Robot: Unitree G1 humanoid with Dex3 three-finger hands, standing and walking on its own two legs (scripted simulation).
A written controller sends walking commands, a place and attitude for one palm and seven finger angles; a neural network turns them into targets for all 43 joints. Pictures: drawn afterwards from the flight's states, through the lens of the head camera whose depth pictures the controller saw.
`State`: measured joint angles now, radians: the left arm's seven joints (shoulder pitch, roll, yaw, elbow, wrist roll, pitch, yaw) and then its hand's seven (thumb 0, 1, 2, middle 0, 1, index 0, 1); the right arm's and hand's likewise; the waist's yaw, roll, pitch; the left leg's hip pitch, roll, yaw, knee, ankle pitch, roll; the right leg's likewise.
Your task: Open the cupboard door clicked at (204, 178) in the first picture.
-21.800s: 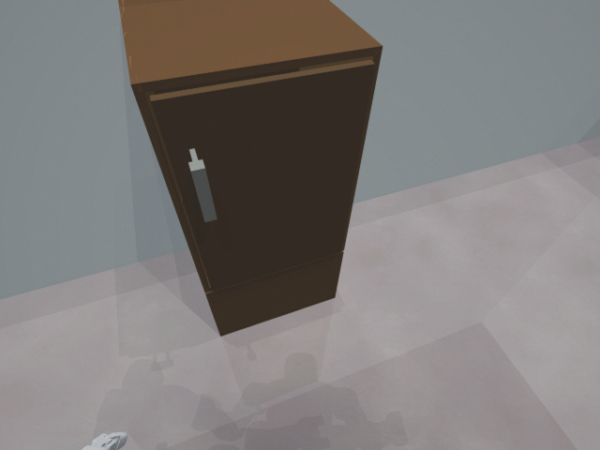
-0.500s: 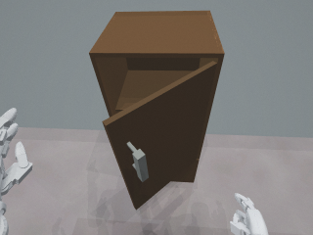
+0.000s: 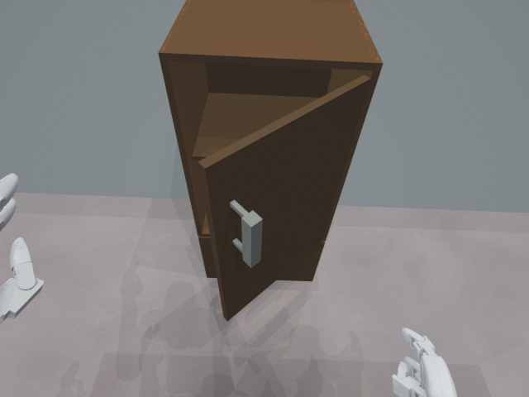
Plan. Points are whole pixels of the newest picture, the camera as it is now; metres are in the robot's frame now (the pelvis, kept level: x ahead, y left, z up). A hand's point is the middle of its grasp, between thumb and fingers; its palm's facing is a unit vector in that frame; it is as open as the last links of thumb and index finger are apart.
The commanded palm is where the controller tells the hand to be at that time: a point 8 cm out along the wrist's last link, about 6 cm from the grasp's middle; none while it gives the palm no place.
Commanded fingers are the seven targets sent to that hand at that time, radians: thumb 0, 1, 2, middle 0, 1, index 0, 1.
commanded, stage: step back with the hand held close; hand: left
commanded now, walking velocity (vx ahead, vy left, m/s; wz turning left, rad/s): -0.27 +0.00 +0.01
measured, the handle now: (244, 233) +0.39 +0.06 -0.01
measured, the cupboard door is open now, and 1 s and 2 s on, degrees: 44 44 44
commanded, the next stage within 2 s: stop stepping back and stand still in 0.60 s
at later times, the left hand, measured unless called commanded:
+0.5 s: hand out of the picture +0.10 +0.24 +0.17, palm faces +0.34 -0.79 -0.51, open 7.4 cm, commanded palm +0.04 +0.29 +0.18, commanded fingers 0.00 0.90 0.90 -0.20 -0.30 -0.20 -0.30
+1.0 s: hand out of the picture -0.03 +0.28 +0.20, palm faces +0.37 -0.77 -0.52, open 7.4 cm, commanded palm -0.09 +0.32 +0.18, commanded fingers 0.00 0.90 0.90 -0.20 -0.30 -0.20 -0.30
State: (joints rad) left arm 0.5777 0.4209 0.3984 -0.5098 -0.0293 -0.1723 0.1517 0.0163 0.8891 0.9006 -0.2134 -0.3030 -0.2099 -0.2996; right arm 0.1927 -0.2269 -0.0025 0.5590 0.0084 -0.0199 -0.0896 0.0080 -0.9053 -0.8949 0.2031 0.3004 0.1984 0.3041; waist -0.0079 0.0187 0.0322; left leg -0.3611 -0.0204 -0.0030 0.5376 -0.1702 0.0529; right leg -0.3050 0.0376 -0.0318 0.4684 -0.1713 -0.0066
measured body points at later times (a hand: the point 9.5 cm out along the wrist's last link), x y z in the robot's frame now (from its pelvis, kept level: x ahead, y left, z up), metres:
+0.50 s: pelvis -0.10 -0.01 -0.01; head -0.09 +0.01 +0.44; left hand +0.07 +0.28 +0.20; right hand +0.10 -0.24 -0.07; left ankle +0.06 +0.08 -0.73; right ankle -0.14 -0.11 -0.73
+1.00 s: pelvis -0.23 +0.02 +0.01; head -0.21 +0.05 +0.46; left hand -0.06 +0.32 +0.22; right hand -0.06 -0.18 -0.06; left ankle -0.07 +0.10 -0.72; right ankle -0.37 -0.05 -0.70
